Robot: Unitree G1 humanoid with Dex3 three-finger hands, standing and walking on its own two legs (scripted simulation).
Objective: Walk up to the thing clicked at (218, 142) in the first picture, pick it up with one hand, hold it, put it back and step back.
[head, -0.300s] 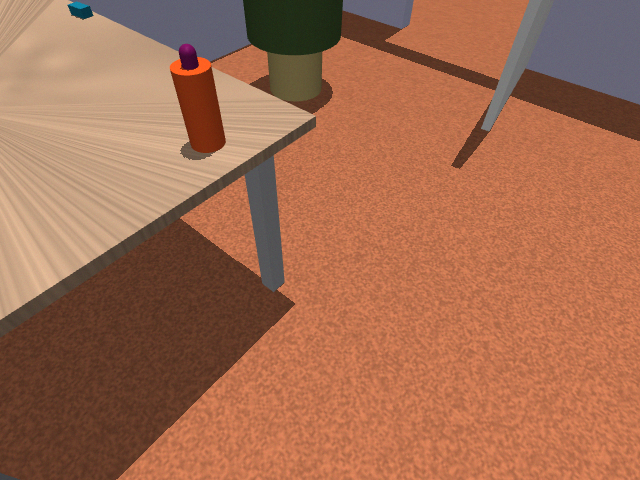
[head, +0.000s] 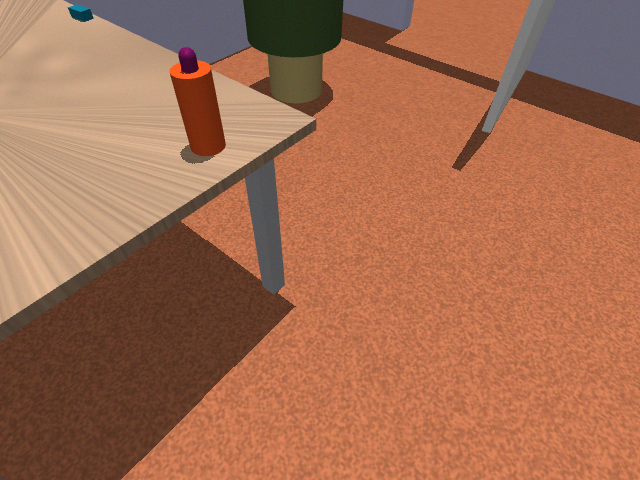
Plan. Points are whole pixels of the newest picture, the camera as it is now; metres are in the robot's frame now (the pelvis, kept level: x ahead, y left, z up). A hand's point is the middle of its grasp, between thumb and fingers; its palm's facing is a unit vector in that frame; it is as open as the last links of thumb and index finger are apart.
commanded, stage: stand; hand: right
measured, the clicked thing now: (198, 101) +0.81 +0.25 +0.05
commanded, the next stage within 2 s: walk up in 0.82 s
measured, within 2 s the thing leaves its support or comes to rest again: neither
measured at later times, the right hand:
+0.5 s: hand out of the picture +0.07 -0.25 -0.16, palm faces -0.04 +0.94 -0.34, open 7.4 cm
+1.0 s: hand out of the picture +0.10 -0.25 -0.14, palm faces -0.20 +0.91 -0.36, open 7.4 cm
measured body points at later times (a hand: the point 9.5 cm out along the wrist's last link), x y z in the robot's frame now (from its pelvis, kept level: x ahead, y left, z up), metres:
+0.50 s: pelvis +0.00 +0.00 +0.00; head +0.01 +0.00 +0.45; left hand +0.07 +0.30 -0.13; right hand +0.08 -0.30 -0.13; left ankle +0.00 +0.13 -0.75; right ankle -0.01 -0.12 -0.75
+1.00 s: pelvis +0.01 +0.01 +0.00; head +0.02 +0.03 +0.45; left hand +0.05 +0.34 -0.13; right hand +0.11 -0.30 -0.12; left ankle +0.03 +0.15 -0.71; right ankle -0.01 -0.12 -0.75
